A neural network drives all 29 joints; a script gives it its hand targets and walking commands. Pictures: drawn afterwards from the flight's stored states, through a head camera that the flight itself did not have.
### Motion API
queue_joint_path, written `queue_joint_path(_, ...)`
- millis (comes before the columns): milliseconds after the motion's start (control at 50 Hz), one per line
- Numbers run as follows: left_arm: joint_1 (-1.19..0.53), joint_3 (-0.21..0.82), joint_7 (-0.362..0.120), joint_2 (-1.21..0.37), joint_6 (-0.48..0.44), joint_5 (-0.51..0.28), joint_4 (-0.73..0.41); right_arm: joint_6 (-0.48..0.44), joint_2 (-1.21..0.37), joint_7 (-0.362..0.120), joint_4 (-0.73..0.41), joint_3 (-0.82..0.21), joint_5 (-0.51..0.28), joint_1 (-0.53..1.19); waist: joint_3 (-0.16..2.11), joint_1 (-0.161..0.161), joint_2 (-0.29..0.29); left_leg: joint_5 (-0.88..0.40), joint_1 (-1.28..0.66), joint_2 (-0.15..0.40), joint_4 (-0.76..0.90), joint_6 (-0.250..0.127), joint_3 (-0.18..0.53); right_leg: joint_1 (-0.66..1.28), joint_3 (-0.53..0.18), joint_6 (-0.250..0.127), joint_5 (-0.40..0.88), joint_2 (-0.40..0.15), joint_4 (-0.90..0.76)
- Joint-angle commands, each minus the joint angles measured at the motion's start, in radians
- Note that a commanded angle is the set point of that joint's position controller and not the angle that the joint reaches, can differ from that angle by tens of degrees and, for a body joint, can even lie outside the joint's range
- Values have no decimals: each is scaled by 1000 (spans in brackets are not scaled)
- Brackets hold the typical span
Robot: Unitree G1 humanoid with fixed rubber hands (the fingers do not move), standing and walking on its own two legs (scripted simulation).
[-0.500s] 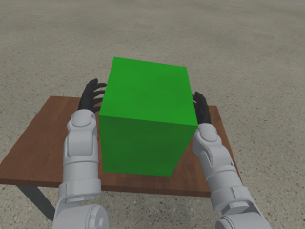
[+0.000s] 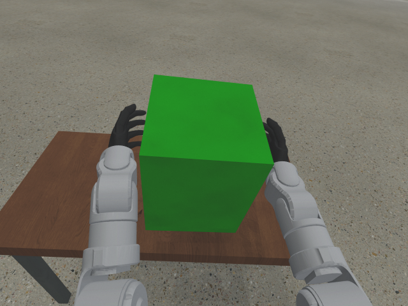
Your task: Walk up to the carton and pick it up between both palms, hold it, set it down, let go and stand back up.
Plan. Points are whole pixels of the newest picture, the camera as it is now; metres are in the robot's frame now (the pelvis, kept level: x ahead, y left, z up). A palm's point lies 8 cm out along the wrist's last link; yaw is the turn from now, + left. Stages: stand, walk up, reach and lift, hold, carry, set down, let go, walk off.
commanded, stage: hold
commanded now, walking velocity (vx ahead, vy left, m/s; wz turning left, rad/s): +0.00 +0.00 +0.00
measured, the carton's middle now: (197, 159) +0.40 -0.01 +0.11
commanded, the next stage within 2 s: none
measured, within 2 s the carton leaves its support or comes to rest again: neither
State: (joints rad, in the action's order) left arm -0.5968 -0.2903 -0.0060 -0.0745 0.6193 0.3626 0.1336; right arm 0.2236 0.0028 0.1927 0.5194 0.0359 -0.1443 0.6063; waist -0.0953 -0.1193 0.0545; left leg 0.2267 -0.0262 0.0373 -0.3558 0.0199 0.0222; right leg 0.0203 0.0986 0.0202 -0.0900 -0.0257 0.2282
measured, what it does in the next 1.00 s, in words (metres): stands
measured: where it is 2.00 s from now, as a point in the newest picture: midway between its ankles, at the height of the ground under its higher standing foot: outside the picture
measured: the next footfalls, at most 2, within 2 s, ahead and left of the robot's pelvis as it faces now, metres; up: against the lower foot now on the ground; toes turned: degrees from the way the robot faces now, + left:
none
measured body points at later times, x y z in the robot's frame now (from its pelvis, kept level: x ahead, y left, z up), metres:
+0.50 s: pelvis -0.02 -0.01 +0.00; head -0.04 +0.01 +0.45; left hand +0.37 +0.15 +0.20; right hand +0.36 -0.15 +0.17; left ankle -0.01 +0.13 -0.75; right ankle +0.03 -0.13 -0.75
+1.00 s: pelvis -0.01 -0.01 +0.00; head -0.03 +0.02 +0.45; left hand +0.36 +0.17 +0.19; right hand +0.37 -0.12 +0.17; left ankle -0.01 +0.13 -0.75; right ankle +0.03 -0.13 -0.75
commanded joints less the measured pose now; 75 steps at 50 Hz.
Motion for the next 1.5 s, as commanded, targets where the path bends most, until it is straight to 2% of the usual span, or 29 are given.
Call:
queue_joint_path(0,-471,474,-160,-514,-12,-149,-88,-84,-500,-92,-383,-405,-72,725,465,21,-70,-405,10,-89,13,34,-49,273,13,11,294,83,53)
queue_joint_path(60,-471,486,-161,-502,5,-165,-151,-64,-523,-70,-440,-471,-109,736,502,51,-69,-450,4,-94,-3,28,-51,306,5,10,330,85,62)
queue_joint_path(100,-475,481,-166,-492,23,-167,-166,-44,-523,-58,-446,-478,-119,728,482,54,-67,-428,8,-94,4,26,-55,296,5,11,293,84,56)
queue_joint_path(140,-484,465,-179,-482,42,-158,-150,-24,-514,-56,-422,-448,-106,712,425,42,-62,-346,29,-92,31,21,-66,270,8,11,202,80,41)
queue_joint_path(160,-487,468,-187,-456,42,-136,-141,-10,-487,-66,-349,-374,-69,659,315,7,-78,-290,83,-84,62,30,-41,223,25,0,151,83,24)
queue_joint_path(180,-495,445,-197,-453,44,-123,-109,-5,-472,-77,-291,-329,-41,631,266,-6,-87,-231,92,-80,85,33,-45,197,32,-6,86,81,13)
queue_joint_path(220,-514,419,-218,-455,44,-109,-73,-12,-462,-99,-239,-269,-3,619,226,-20,-91,-131,105,-76,119,33,-51,169,41,-12,-12,77,3)
queue_joint_path(260,-551,422,-230,-472,35,-117,-68,-31,-465,-114,-250,-246,18,660,269,-26,-98,-100,107,-78,128,31,-52,175,46,-14,-35,72,7)
queue_joint_path(380,-628,502,-200,-503,-9,-177,-104,-86,-494,-112,-374,-318,1,806,500,-17,-101,-253,31,-89,55,38,-40,211,50,-4,80,78,40)
queue_joint_path(440,-605,473,-190,-479,-3,-156,-62,-69,-496,-108,-341,-331,0,797,469,4,-81,-204,66,-91,63,25,-43,214,46,2,49,76,36)
queue_joint_path(500,-574,395,-200,-451,14,-111,-2,-44,-502,-113,-272,-316,9,770,385,36,-51,-103,142,-95,106,-1,-58,231,38,10,-12,66,24)
queue_joint_path(540,-568,357,-211,-441,21,-92,5,-38,-513,-116,-257,-317,6,765,370,55,-40,-94,168,-99,121,-14,-67,257,32,14,-3,60,23)
queue_joint_path(620,-568,382,-217,-449,22,-112,-84,-47,-538,-104,-352,-387,-44,779,474,67,-47,-264,116,-108,80,-10,-68,335,24,23,189,63,49)
queue_joint_path(660,-558,423,-213,-452,23,-134,-141,-46,-542,-87,-417,-431,-77,774,525,58,-55,-357,79,-111,45,2,-61,368,20,27,298,68,66)
queue_joint_path(700,-541,445,-211,-443,29,-142,-168,-33,-536,-70,-441,-450,-92,749,516,44,-57,-378,70,-112,32,9,-56,374,19,30,328,70,69)
queue_joint_path(760,-520,426,-221,-420,49,-123,-146,-2,-515,-62,-389,-413,-77,692,396,25,-57,-276,102,-108,62,10,-60,327,22,25,207,66,47)
queue_joint_path(840,-545,399,-244,-427,64,-110,-109,8,-502,-81,-330,-339,-37,680,302,9,-68,-151,140,-98,111,9,-65,259,34,9,29,64,21)
queue_joint_path(880,-581,433,-243,-453,55,-134,-141,-8,-504,-88,-365,-336,-35,709,358,-2,-89,-196,111,-94,98,22,-60,251,42,2,46,71,30)
queue_joint_path(960,-612,543,-212,-497,33,-195,-226,-37,-493,-82,-470,-382,-64,751,513,-30,-137,-403,-15,-87,16,63,-33,237,52,-7,165,90,55)
queue_joint_path(1000,-587,553,-198,-491,35,-191,-216,-29,-471,-79,-456,-383,-65,731,496,-38,-143,-424,-38,-80,1,75,-25,211,54,-9,146,95,50)
queue_joint_path(1080,-506,437,-210,-457,68,-108,-77,4,-432,-100,-292,-306,-20,662,281,-16,-116,-202,74,-67,80,56,-36,181,56,-13,-41,85,16)
queue_joint_path(1120,-496,382,-224,-455,74,-80,-48,1,-435,-117,-255,-283,-3,662,242,6,-100,-141,126,-68,116,40,-47,208,56,-11,-62,78,17)
queue_joint_path(1160,-519,378,-228,-467,65,-85,-81,-19,-454,-126,-293,-301,-12,696,303,24,-101,-208,111,-73,107,34,-53,239,55,-10,-5,79,27)
queue_joint_path(1240,-563,493,-198,-490,33,-157,-239,-64,-491,-108,-488,-429,-92,766,549,33,-114,-548,-45,-85,-10,53,-41,290,46,-3,271,91,65)
queue_joint_path(1280,-545,524,-181,-471,27,-172,-268,-59,-488,-88,-534,-470,-114,758,581,31,-105,-598,-66,-88,-42,55,-35,300,38,3,335,92,72)
queue_joint_path(1320,-513,498,-179,-438,39,-150,-231,-33,-479,-77,-492,-461,-105,719,495,32,-81,-483,-9,-91,-16,41,-41,299,32,8,280,83,60)
queue_joint_path(1400,-476,363,-221,-392,75,-77,-88,13,-481,-88,-322,-363,-38,652,251,48,-30,-120,171,-91,114,-13,-72,270,26,13,11,53,18)
queue_joint_path(1440,-518,337,-240,-399,71,-76,-77,6,-501,-97,-313,-334,-14,679,260,52,-25,-70,202,-94,141,-27,-81,274,27,13,-32,46,15)
queue_joint_path(1480,-584,376,-243,-425,52,-114,-127,-18,-526,-98,-377,-348,-19,736,372,44,-38,-144,168,-100,119,-22,-78,296,28,13,41,49,31)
